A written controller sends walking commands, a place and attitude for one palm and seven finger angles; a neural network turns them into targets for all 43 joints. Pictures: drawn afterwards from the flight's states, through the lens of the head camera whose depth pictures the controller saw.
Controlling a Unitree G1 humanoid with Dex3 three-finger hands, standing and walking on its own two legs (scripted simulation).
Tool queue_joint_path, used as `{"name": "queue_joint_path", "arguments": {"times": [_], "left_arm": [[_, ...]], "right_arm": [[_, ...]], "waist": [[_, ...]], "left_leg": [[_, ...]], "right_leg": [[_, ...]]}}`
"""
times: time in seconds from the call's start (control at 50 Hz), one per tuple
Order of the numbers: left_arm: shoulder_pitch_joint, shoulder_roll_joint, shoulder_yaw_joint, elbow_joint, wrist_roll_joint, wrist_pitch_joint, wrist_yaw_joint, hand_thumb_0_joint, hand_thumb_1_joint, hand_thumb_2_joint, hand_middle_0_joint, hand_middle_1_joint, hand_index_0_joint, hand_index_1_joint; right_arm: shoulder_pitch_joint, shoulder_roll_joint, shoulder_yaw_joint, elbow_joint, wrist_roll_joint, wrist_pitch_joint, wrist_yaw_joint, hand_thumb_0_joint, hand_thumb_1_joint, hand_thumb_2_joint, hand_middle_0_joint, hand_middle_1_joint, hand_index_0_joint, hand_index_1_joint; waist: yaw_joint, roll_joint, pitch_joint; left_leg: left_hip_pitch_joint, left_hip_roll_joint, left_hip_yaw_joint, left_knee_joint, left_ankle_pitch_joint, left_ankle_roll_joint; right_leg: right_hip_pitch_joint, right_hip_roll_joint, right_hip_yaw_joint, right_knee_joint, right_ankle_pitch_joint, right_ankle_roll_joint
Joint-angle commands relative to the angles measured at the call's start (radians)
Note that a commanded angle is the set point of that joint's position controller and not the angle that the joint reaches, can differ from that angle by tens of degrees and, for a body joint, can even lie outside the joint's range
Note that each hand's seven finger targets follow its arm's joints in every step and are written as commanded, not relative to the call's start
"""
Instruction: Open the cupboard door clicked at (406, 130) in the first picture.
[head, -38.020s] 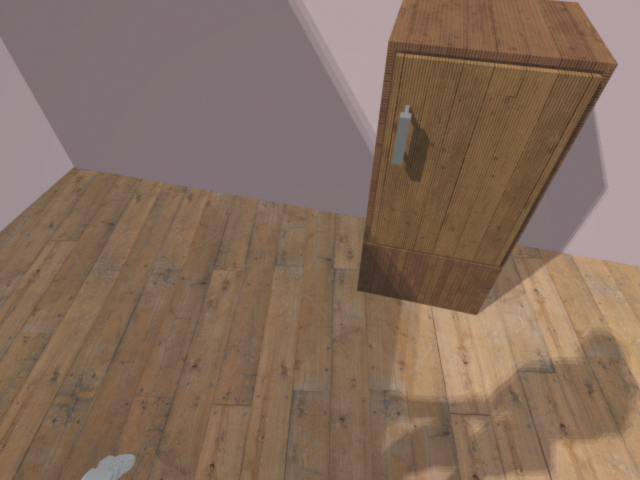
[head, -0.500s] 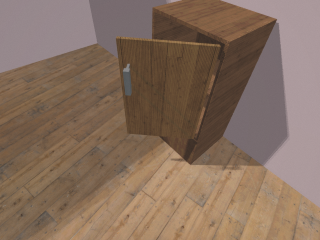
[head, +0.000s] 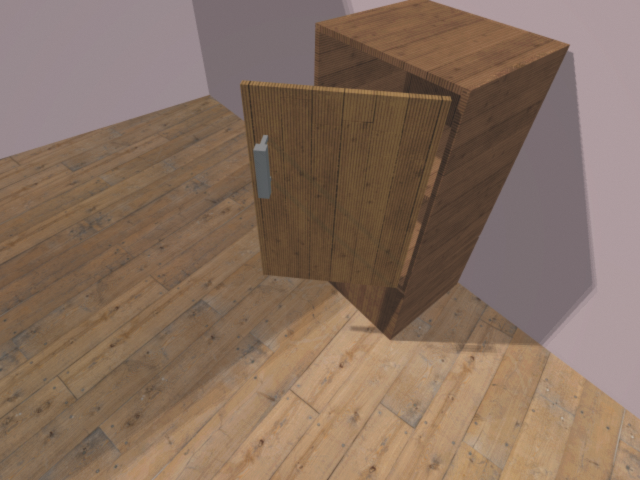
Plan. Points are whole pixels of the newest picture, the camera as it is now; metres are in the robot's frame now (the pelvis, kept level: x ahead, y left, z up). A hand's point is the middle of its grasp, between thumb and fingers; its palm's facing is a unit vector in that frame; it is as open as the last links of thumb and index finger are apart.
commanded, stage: shuffle to correct the standing spot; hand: left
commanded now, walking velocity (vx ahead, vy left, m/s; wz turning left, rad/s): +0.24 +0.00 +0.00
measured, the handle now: (264, 166) +0.73 +0.18 -0.03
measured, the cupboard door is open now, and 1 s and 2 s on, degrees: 44 44 44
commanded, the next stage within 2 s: come to a stop and stand still in 0.54 s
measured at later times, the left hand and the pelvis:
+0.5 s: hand (177, 451) +0.19 +0.23 -0.16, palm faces +0.03 -0.98 -0.20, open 7.2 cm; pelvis +0.13 +0.04 +0.01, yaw +0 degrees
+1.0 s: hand (224, 397) +0.28 +0.18 -0.17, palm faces +0.07 -0.98 -0.19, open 7.2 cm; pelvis +0.21 +0.00 +0.00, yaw +1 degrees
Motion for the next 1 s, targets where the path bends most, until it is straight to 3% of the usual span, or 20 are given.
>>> {"name": "queue_joint_path", "arguments": {"times": [0.0, 0.06, 0.1, 0.12, 0.16, 0.18, 0.2, 0.26, 0.34, 0.54, 0.6, 0.62, 0.64, 0.66, 0.68, 0.7, 0.76, 0.92, 0.96, 0.98], "left_arm": [[0.127, 0.127, 0.04, -0.002, 0.003, -0.033, 0.01, 0.0, 0.9, 0.9, -0.2, -0.3, -0.2, -0.3], [0.094, 0.136, 0.041, 0.0, 0.013, -0.04, 0.005, 0.0, 0.9, 0.9, -0.2, -0.3, -0.2, -0.3], [0.051, 0.15, 0.04, 0.001, 0.001, -0.038, -0.004, 0.0, 0.9, 0.9, -0.2, -0.3, -0.2, -0.3], [0.053, 0.139, 0.038, 0.001, -0.008, -0.036, -0.009, 0.0, 0.9, 0.9, -0.2, -0.3, -0.2, -0.3], [0.036, 0.066, 0.022, -0.062, -0.018, -0.032, -0.018, 0.0, 0.9, 0.9, -0.2, -0.3, -0.2, -0.3], [0.004, 0.075, 0.029, -0.076, -0.016, -0.032, -0.018, 0.0, 0.9, 0.9, -0.2, -0.3, -0.2, -0.3], [-0.04, 0.065, 0.029, -0.082, -0.006, -0.036, -0.018, 0.0, 0.9, 0.9, -0.2, -0.3, -0.2, -0.3], [-0.034, 0.027, 0.03, -0.058, 0.007, -0.016, -0.033, 0.0, 0.9, 0.9, -0.2, -0.3, -0.2, -0.3], [-0.048, 0.012, 0.032, -0.067, 0.001, 0.003, -0.037, 0.0, 0.9, 0.9, -0.2, -0.3, -0.2, -0.3], [-0.314, 0.055, 0.038, -0.163, -0.006, -0.003, -0.039, 0.0, 0.9, 0.9, -0.2, -0.3, -0.2, -0.3], [-0.232, 0.078, 0.044, -0.132, -0.005, -0.015, -0.035, 0.0, 0.9, 0.9, -0.2, -0.3, -0.2, -0.3], [-0.152, 0.115, 0.052, -0.105, -0.004, -0.023, -0.03, 0.0, 0.9, 0.9, -0.2, -0.3, -0.2, -0.3], [-0.055, 0.177, 0.065, -0.075, -0.001, -0.034, -0.02, 0.0, 0.9, 0.9, -0.2, -0.3, -0.2, -0.3], [-0.011, 0.237, 0.071, -0.07, -0.011, -0.03, -0.011, 0.0, 0.9, 0.9, -0.2, -0.3, -0.2, -0.3], [-0.048, 0.213, 0.057, -0.079, -0.018, -0.024, -0.002, 0.0, 0.9, 0.9, -0.2, -0.3, -0.2, -0.3], [-0.13, 0.177, 0.051, -0.087, -0.016, -0.029, 0.004, 0.0, 0.9, 0.9, -0.2, -0.3, -0.2, -0.3], [-0.258, 0.146, 0.038, -0.126, -0.008, -0.012, 0.014, 0.0, 0.9, 0.9, -0.2, -0.3, -0.2, -0.3], [-0.243, 0.2, 0.073, -0.144, -0.008, 0.018, 0.017, 0.0, 0.9, 0.9, -0.2, -0.3, -0.2, -0.3], [-0.264, 0.188, 0.072, -0.15, -0.012, 0.028, 0.015, 0.0, 0.9, 0.9, -0.2, -0.3, -0.2, -0.3], [-0.256, 0.16, 0.067, -0.162, -0.016, 0.036, 0.01, 0.0, 0.9, 0.9, -0.2, -0.3, -0.2, -0.3]], "right_arm": [[-0.158, -0.073, -0.017, -0.151, -0.001, -0.056, 0.015, 0.0, -0.9, -0.9, 0.2, 0.3, 0.2, 0.3], [-0.154, -0.046, -0.014, -0.16, 0.01, -0.067, 0.021, 0.0, -0.9, -0.9, 0.2, 0.3, 0.2, 0.3], [-0.008, -0.036, -0.009, -0.115, 0.005, -0.076, 0.012, 0.0, -0.9, -0.9, 0.2, 0.3, 0.2, 0.3], [0.129, -0.073, -0.016, -0.072, 0.0, -0.082, 0.002, 0.0, -0.9, -0.9, 0.2, 0.3, 0.2, 0.3], [0.301, -0.244, -0.051, -0.046, -0.007, -0.083, -0.022, 0.0, -0.9, -0.9, 0.2, 0.3, 0.2, 0.3], [0.236, -0.258, -0.055, -0.066, -0.005, -0.07, -0.023, 0.0, -0.9, -0.9, 0.2, 0.3, 0.2, 0.3], [0.142, -0.221, -0.052, -0.088, -0.006, -0.072, -0.014, 0.0, -0.9, -0.9, 0.2, 0.3, 0.2, 0.3], [0.009, -0.107, -0.019, -0.112, -0.006, -0.091, -0.017, 0.0, -0.9, -0.9, 0.2, 0.3, 0.2, 0.3], [0.023, -0.106, -0.018, -0.096, -0.001, -0.11, -0.022, 0.0, -0.9, -0.9, 0.2, 0.3, 0.2, 0.3], [0.082, -0.133, -0.036, -0.07, -0.022, -0.078, -0.022, 0.0, -0.9, -0.9, 0.2, 0.3, 0.2, 0.3], [0.079, -0.12, -0.032, -0.063, -0.017, -0.068, -0.021, 0.0, -0.9, -0.9, 0.2, 0.3, 0.2, 0.3], [0.079, -0.103, -0.028, -0.058, -0.008, -0.07, -0.017, 0.0, -0.9, -0.9, 0.2, 0.3, 0.2, 0.3], [0.087, -0.067, -0.019, -0.071, 0.002, -0.075, -0.013, 0.0, -0.9, -0.9, 0.2, 0.3, 0.2, 0.3], [0.092, -0.042, -0.014, -0.089, 0.007, -0.065, -0.017, 0.0, -0.9, -0.9, 0.2, 0.3, 0.2, 0.3], [0.053, -0.053, -0.012, -0.086, 0.007, -0.053, -0.029, 0.0, -0.9, -0.9, 0.2, 0.3, 0.2, 0.3], [0.042, -0.034, -0.01, -0.074, 0.008, -0.042, -0.029, 0.0, -0.9, -0.9, 0.2, 0.3, 0.2, 0.3], [0.056, 0.001, -0.01, -0.046, 0.017, -0.011, -0.028, 0.0, -0.9, -0.9, 0.2, 0.3, 0.2, 0.3], [0.008, -0.044, -0.036, -0.105, 0.004, 0.011, -0.022, 0.0, -0.9, -0.9, 0.2, 0.3, 0.2, 0.3], [0.031, -0.055, -0.041, -0.104, 0.003, 0.006, -0.022, 0.0, -0.9, -0.9, 0.2, 0.3, 0.2, 0.3], [0.031, -0.095, -0.046, -0.114, -0.001, 0.0, -0.023, 0.0, -0.9, -0.9, 0.2, 0.3, 0.2, 0.3]], "waist": [[0.023, -0.146, 0.256], [0.0, -0.117, 0.217], [-0.074, -0.092, 0.141], [-0.119, -0.027, 0.066], [-0.141, 0.321, -0.053], [-0.127, 0.199, -0.022], [-0.098, 0.082, 0.057], [-0.021, 0.07, 0.173], [-0.001, 0.084, 0.099], [-0.07, 0.091, 0.104], [-0.029, 0.041, 0.062], [0.007, -0.011, 0.008], [0.042, -0.164, -0.077], [0.041, -0.276, -0.106], [0.04, -0.148, -0.06], [0.006, -0.175, -0.037], [-0.045, -0.067, 0.021], [-0.021, -0.135, -0.026], [-0.044, -0.104, -0.028], [-0.041, 0.004, -0.033]], "left_leg": [[-0.418, 0.084, -0.051, 0.276, -0.096, -0.009], [-0.295, 0.081, -0.011, 0.112, -0.101, -0.007], [0.034, 0.006, 0.072, -0.084, 0.078, -0.001], [0.247, 0.01, 0.037, -0.143, 0.147, 0.009], [0.447, 0.431, -0.596, -0.387, 0.16, 0.18], [0.378, 0.478, -0.654, -0.44, 0.054, 0.242], [0.213, 0.448, -0.565, -0.459, -0.064, 0.233], [-0.02, 0.34, -0.347, -0.493, 0.035, 0.154], [0.084, 0.277, -0.166, -0.471, 0.348, 0.141], [0.222, 0.305, -0.153, -0.384, 0.471, 0.127], [0.158, 0.251, -0.111, -0.245, 0.456, 0.068], [0.084, 0.211, -0.073, -0.132, 0.41, 0.035], [-0.094, 0.125, 0.004, 0.054, 0.221, -0.009], [-0.193, 0.038, 0.054, 0.269, -0.251, -0.055], [-0.166, 0.071, -0.044, 0.363, -0.308, -0.058], [-0.122, 0.102, -0.079, 0.37, -0.254, -0.064], [-0.007, 0.096, -0.066, 0.224, -0.159, -0.081], [0.032, 0.057, -0.024, -0.025, 0.006, -0.105], [0.156, 0.073, -0.023, -0.191, 0.177, -0.09], [0.221, 0.149, -0.093, -0.223, 0.357, -0.055]], "right_leg": [[0.067, -0.347, 0.362, -0.302, 0.104, -0.233], [0.067, -0.289, 0.197, -0.204, 0.405, -0.191], [-0.073, -0.193, 0.07, -0.05, 0.521, -0.125], [-0.161, -0.136, 0.022, 0.142, 0.515, -0.096], [-0.502, 0.03, -0.036, 0.674, -0.179, -0.019], [-0.533, -0.018, 0.039, 0.798, -0.165, -0.041], [-0.544, -0.047, 0.04, 0.838, -0.112, -0.048], [-0.48, -0.103, 0.04, 0.75, 0.066, -0.021], [-0.47, -0.096, 0.005, 0.598, 0.156, 0.015], [-0.389, -0.056, -0.05, 0.181, 0.131, 0.001], [-0.151, -0.012, -0.088, 0.005, 0.227, -0.009], [0.016, -0.043, -0.039, -0.022, 0.286, -0.025], [0.228, -0.212, 0.149, -0.016, 0.449, -0.087], [0.272, -0.403, 0.325, -0.091, 0.705, -0.202], [0.15, -0.422, 0.297, -0.106, 0.835, -0.256], [0.043, -0.377, 0.252, -0.114, 0.902, -0.238], [-0.132, -0.295, 0.088, -0.121, 0.859, -0.195], [-0.083, -0.31, 0.12, -0.045, 0.796, -0.181], [-0.156, -0.266, 0.09, 0.011, 0.647, -0.127], [-0.226, -0.195, 0.04, 0.061, 0.477, -0.075]]}}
